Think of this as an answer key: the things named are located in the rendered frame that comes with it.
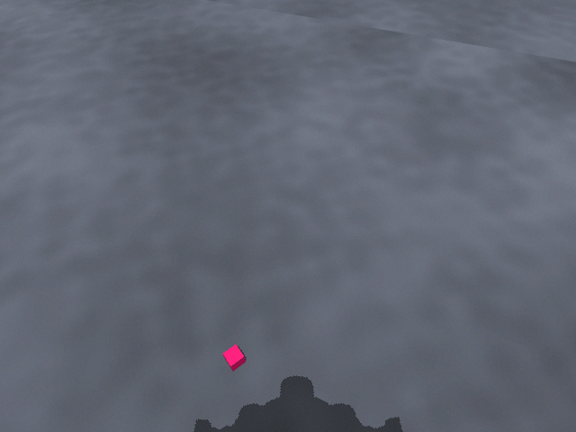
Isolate cube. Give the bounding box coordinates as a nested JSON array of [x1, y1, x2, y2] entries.
[[223, 345, 246, 371]]

